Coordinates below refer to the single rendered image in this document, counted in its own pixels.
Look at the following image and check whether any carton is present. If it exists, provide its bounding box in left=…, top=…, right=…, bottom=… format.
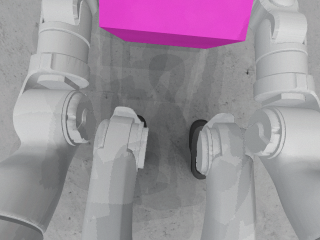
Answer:
left=99, top=0, right=254, bottom=49

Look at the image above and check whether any robot right shin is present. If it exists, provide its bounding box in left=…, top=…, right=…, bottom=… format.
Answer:
left=196, top=113, right=255, bottom=175

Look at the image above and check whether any robot right forearm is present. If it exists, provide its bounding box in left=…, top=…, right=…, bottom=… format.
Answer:
left=248, top=0, right=320, bottom=112

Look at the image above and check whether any robot right upper arm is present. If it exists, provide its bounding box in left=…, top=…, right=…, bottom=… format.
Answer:
left=244, top=105, right=320, bottom=240

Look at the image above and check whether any left robot thigh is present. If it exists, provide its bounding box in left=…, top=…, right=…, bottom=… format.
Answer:
left=80, top=115, right=149, bottom=240

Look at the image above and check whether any robot left forearm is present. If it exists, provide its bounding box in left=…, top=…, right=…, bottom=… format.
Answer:
left=13, top=0, right=99, bottom=131

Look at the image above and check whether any robot left upper arm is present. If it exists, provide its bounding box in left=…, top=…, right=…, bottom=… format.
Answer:
left=0, top=89, right=97, bottom=240

